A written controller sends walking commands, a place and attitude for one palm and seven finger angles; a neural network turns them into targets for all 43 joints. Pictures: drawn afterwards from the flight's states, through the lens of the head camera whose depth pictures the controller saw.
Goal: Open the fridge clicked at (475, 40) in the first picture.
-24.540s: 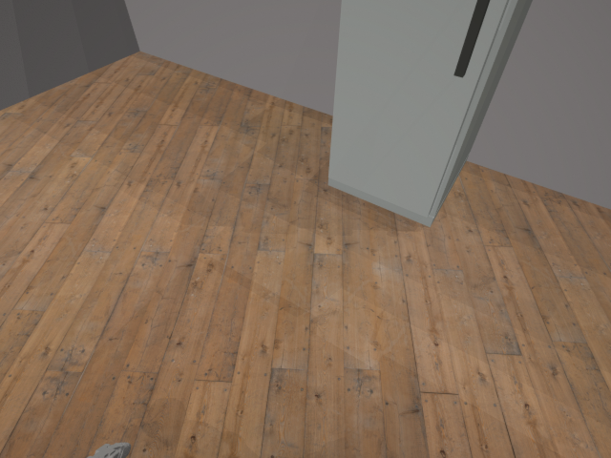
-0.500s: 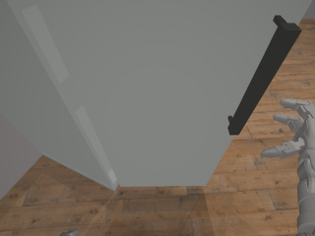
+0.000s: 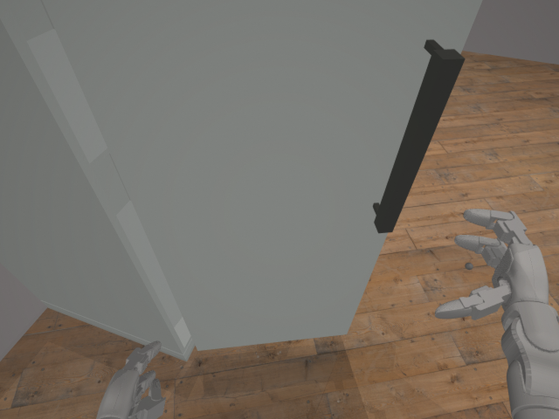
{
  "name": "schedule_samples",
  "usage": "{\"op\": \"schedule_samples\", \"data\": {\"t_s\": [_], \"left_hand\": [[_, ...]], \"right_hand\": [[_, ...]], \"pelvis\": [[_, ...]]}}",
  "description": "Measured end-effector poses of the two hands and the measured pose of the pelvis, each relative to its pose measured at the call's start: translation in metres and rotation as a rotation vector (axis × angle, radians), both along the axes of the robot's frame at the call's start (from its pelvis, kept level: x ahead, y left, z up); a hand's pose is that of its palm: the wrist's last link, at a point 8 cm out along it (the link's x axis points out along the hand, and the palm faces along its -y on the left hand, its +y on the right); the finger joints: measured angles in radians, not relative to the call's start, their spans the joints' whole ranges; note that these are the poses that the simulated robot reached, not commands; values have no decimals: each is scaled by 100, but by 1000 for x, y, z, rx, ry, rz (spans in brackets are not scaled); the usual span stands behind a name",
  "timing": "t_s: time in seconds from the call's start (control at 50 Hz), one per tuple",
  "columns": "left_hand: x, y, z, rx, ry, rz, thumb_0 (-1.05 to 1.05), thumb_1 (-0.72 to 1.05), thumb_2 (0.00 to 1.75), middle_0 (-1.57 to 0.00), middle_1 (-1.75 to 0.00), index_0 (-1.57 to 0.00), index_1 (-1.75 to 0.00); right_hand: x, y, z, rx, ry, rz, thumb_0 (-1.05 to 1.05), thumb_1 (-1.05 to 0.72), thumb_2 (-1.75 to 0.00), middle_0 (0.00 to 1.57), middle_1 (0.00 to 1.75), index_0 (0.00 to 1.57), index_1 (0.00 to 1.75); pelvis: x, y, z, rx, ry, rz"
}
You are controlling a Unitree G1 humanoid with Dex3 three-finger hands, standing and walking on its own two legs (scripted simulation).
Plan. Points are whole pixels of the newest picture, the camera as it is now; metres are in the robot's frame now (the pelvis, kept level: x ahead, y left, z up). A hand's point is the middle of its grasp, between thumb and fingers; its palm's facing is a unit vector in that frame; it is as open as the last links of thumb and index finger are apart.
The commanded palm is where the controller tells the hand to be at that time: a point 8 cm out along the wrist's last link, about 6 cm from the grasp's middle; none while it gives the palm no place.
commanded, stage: slip the hand off the handle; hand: right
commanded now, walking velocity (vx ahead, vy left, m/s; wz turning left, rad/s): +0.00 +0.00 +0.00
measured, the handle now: (403, 151) +0.48 -0.18 +0.15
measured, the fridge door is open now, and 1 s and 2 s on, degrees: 64 64 64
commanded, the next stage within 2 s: draw the hand back to the body in 0.06 s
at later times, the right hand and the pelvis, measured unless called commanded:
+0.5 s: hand (494, 275) +0.28 -0.25 +0.12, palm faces +0.13 +0.99 +0.02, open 14.7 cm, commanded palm +0.24 -0.29 +0.12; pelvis +0.00 +0.02 +0.00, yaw +1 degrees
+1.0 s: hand (535, 296) +0.24 -0.27 +0.14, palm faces +0.42 +0.86 -0.29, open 12.6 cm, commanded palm +0.19 -0.30 +0.16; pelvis +0.01 +0.00 +0.02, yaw +0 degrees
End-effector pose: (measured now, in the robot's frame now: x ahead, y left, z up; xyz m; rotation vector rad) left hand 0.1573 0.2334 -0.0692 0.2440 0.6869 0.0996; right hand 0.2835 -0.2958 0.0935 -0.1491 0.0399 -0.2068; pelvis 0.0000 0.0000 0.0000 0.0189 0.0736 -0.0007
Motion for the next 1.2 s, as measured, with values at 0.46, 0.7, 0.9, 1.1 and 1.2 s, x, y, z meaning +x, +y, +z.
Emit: {"op": "schedule_samples", "data": {"t_s": [0.46,0.7,0.9,1.1,1.2], "left_hand": [[-23,38,-2,9,-29,71,1,90,90,-20,-30,-20,-30],[12,12,16,7,-142,-18,1,90,90,-20,-30,-20,-30],[25,-11,24,2,-114,-52,1,90,90,-20,-30,-20,-30],[30,-21,18,5,-44,-58,1,90,90,-20,-30,-20,-30],[36,-23,19,-9,-47,-52,1,90,90,-20,-30,-20,-30]], "right_hand": [[-19,-7,24,150,-51,98,-1,55,-20,25,115,25,115],[-59,-4,37,122,-115,75,-1,52,-21,25,113,25,113],[-75,-14,49,-120,-57,-186,-1,26,-34,24,98,24,98],[-84,-19,75,-218,-109,-238,-1,-8,-50,24,78,24,78],[-82,-17,86,-251,-130,-226,0,-26,-59,23,67,23,67]], "pelvis": [[2,19,2,-18,-29,19],[0,15,5,-6,-67,-7],[5,5,17,-9,-103,4],[21,-5,23,-12,-135,7],[28,-7,24,-13,-141,14]]}}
